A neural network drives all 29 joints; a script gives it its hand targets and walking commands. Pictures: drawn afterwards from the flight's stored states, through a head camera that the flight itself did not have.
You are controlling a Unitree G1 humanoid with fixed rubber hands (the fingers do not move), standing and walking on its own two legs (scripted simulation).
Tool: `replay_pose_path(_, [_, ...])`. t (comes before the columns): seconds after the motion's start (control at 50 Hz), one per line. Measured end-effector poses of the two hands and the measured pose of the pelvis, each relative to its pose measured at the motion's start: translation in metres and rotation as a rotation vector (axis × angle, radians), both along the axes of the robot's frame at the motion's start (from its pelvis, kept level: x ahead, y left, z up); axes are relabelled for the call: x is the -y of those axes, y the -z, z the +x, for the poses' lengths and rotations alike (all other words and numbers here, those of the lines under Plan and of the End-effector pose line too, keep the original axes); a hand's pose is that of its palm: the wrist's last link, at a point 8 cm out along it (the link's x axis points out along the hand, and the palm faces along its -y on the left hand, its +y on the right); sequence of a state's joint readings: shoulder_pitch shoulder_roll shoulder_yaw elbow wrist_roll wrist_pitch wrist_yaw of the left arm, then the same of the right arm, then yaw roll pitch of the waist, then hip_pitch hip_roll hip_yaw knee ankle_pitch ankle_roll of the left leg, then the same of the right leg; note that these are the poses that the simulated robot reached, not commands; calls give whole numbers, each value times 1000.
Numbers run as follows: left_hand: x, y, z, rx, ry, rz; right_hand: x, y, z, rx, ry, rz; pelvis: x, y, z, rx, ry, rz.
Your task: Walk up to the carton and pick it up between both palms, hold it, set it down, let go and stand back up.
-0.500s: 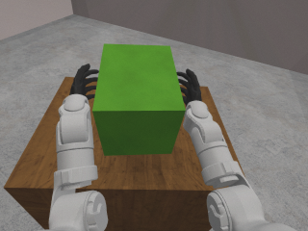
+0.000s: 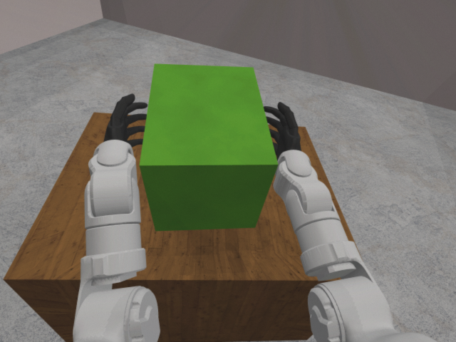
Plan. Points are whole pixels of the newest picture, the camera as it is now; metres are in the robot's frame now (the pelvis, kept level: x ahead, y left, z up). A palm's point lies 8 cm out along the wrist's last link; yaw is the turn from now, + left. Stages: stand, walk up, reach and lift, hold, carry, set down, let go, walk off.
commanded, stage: hold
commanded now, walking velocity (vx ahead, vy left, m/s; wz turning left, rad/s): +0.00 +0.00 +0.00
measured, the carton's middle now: (205, 147) +0.41 +0.01 +0.14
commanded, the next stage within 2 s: none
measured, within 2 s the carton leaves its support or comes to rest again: neither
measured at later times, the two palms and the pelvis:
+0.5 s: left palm (118, 144) +0.36 +0.15 +0.19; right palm (286, 148) +0.36 -0.13 +0.18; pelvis +0.00 -0.01 +0.00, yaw +0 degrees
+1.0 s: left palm (120, 143) +0.36 +0.15 +0.19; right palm (288, 149) +0.36 -0.13 +0.18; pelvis +0.00 +0.00 +0.00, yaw +0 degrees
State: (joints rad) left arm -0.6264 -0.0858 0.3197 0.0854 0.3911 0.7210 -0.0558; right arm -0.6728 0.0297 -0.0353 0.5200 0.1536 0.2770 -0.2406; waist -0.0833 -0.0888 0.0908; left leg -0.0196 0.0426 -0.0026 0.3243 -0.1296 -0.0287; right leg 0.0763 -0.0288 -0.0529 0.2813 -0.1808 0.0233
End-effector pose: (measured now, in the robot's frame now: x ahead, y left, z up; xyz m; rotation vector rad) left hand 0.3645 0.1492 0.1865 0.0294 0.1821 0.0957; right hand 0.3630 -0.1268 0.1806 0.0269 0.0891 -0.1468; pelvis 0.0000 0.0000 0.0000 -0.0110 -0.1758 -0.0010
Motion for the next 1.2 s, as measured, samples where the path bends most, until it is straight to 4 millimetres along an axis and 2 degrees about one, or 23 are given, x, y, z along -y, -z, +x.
replay_pose_path(0.3, [4, -3, -1, 5, -7, -5, 4, -1, 0, 5, -6, 1, 8, 0, -1, -1, -8, 1])
replay_pose_path(0.64, [-5, 2, 0, 2, 0, -10, -5, -1, 1, 2, -2, -5, 1, 0, -1, -3, -7, -1])
replay_pose_path(1.2, [1, -1, -3, 5, -8, -7, 1, -2, -1, 6, -8, 0, 6, 0, -1, 2, -7, 0])
